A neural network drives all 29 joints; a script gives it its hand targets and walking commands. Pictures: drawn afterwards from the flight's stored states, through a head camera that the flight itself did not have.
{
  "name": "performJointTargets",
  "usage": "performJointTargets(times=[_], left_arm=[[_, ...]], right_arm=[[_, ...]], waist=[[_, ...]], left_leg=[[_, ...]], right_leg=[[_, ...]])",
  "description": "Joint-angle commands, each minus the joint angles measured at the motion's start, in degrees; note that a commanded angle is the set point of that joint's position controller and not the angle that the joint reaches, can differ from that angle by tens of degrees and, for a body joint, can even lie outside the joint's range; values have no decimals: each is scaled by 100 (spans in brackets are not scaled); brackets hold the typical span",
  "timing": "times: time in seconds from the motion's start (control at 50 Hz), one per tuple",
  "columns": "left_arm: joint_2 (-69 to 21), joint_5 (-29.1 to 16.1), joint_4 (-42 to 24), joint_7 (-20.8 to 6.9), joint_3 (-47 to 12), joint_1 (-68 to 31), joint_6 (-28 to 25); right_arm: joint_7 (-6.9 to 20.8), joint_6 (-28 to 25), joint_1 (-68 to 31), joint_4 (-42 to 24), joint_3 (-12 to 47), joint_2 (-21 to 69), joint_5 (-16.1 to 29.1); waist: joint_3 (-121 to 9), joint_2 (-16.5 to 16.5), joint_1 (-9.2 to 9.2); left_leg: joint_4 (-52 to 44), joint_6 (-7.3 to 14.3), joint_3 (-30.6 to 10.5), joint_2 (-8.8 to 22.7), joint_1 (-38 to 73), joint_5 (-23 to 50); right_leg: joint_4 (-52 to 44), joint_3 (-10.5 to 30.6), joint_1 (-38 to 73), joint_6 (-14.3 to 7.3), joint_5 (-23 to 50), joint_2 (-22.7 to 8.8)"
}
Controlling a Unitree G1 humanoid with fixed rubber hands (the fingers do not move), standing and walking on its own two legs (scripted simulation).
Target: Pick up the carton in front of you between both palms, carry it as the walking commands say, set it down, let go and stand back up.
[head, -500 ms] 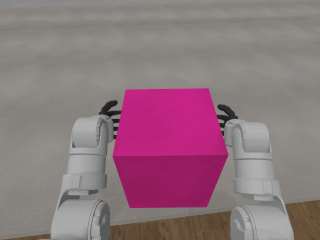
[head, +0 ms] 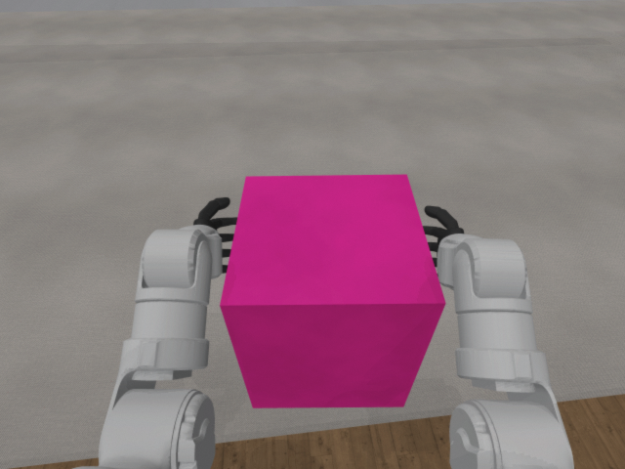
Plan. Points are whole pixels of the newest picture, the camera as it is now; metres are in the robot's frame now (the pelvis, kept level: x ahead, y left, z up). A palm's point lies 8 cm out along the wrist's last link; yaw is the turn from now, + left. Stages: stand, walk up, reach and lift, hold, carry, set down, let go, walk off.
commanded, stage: carry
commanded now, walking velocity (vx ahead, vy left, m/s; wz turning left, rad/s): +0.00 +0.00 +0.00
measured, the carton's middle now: (327, 295) +0.34 +0.00 +0.05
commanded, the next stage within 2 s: none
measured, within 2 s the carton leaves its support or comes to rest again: neither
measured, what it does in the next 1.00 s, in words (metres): stands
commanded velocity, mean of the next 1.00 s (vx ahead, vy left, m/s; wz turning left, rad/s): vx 0.06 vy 0.00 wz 0.00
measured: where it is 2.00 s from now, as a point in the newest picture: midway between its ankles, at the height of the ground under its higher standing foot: (333, 424)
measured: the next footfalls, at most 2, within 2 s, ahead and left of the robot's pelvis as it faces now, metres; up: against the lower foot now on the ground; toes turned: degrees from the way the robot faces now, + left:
left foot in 1.68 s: +0.36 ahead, +0.05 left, +0.00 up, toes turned +2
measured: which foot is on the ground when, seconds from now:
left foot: down 0.00-1.00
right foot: down 0.00-1.00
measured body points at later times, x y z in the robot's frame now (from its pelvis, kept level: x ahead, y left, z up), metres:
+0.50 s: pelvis +0.00 +0.00 +0.00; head -0.01 +0.01 +0.45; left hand +0.36 +0.16 +0.12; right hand +0.36 -0.15 +0.12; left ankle -0.04 +0.09 -0.73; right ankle +0.10 -0.10 -0.73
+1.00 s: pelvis +0.01 +0.00 +0.00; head -0.01 +0.01 +0.45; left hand +0.36 +0.16 +0.12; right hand +0.36 -0.14 +0.12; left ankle -0.04 +0.09 -0.73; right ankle +0.09 -0.10 -0.72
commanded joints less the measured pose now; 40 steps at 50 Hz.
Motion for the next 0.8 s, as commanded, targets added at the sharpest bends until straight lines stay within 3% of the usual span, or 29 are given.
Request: performJointTargets(times=[0.0, 0.78], left_arm=[[-6457, -2435, -544, -1384, -3359, -3996, -77], [-6458, -2433, -533, -1374, -3343, -3997, -74]], right_arm=[[1315, -212, -4323, -738, 3260, 6272, 2399], [1319, -210, -4331, -732, 3246, 6273, 2404]], waist=[[-2188, 17, -8], [-2199, 30, -19]], left_leg=[[-573, 121, -679, 809, -13, 1407], [-575, 119, -703, 824, 17, 1583]], right_leg=[[-165, 835, 1537, -162, 851, -700], [-155, 799, 1513, -139, 855, -698]])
